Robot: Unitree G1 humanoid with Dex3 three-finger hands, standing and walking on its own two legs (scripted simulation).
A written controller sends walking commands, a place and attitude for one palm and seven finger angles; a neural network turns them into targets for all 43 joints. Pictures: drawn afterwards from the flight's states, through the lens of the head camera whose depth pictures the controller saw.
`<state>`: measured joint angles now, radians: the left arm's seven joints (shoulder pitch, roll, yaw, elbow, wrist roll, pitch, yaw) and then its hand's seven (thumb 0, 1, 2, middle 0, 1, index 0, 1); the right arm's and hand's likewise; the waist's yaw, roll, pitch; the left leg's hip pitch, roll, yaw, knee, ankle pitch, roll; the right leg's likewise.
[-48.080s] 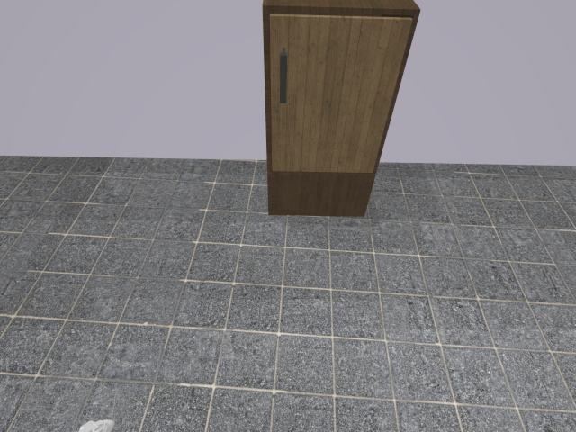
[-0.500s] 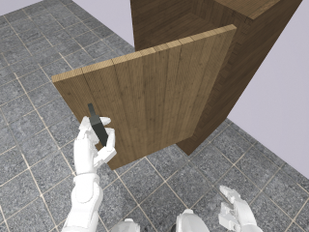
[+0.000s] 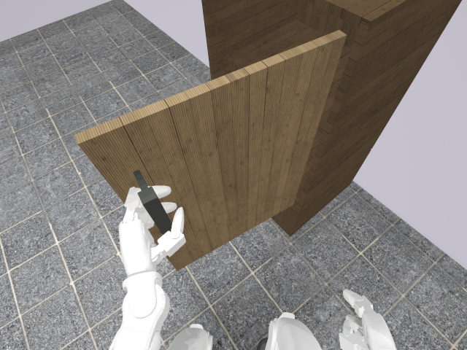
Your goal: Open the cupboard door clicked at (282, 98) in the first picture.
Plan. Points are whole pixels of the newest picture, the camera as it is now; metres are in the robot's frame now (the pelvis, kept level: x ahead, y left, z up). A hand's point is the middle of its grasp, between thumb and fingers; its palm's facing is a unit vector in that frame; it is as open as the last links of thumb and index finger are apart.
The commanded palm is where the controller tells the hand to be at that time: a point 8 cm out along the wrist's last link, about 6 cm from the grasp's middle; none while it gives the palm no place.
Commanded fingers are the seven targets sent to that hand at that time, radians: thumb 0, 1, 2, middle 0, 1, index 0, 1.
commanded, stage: open thumb and fingers to let go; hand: left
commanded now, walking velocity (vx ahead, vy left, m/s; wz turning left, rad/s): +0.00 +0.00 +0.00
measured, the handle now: (156, 208) +0.34 +0.15 +0.03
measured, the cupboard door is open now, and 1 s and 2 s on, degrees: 81 80 80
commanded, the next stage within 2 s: slide the hand sideways off the handle in 0.60 s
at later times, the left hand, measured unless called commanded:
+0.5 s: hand (171, 232) +0.29 +0.12 +0.04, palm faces +0.28 -0.96 +0.00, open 14.6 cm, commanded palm +0.26 +0.17 +0.04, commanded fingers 0.00 -0.50 0.30 -0.17 -0.45 -0.17 -0.45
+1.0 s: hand (156, 251) +0.26 +0.13 +0.04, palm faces -0.21 -0.98 +0.01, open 16.3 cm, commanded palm +0.24 +0.19 +0.04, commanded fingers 0.00 -0.50 0.30 -0.15 -0.30 -0.15 -0.30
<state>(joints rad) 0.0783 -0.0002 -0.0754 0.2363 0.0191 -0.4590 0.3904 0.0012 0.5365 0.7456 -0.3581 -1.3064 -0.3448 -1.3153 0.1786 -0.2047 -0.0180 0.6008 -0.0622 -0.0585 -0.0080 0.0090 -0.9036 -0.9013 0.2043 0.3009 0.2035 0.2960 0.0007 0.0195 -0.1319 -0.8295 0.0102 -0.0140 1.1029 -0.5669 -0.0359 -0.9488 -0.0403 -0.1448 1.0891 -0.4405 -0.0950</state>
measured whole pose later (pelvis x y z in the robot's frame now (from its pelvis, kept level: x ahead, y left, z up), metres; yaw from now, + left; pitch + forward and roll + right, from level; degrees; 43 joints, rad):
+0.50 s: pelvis -0.02 +0.02 +0.00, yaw -1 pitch +15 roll +1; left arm 0.02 -0.02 -0.08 0.31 0.02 -0.47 0.38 -0.01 -0.47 0.32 -0.28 -0.90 -0.27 -0.91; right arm 0.19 -0.20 0.00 0.58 -0.06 -0.09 0.00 0.01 -0.90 -0.90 0.20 0.30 0.20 0.30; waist 0.00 0.01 -0.14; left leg -0.83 0.00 0.01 1.10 -0.54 -0.01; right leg -0.95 -0.05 -0.12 1.07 -0.40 -0.07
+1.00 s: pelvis -0.01 +0.05 +0.00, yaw -1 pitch +15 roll -1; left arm 0.09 0.13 -0.10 0.18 -0.14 -0.38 -0.14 -0.02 -0.50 0.30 -0.16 -0.34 -0.14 -0.35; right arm 0.24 -0.25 0.01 0.50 0.00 -0.12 0.00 0.01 -0.90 -0.90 0.21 0.30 0.20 0.30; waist 0.00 0.03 -0.14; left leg -0.84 -0.02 0.02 1.14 -0.57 0.04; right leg -0.94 -0.07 -0.10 1.08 -0.40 -0.03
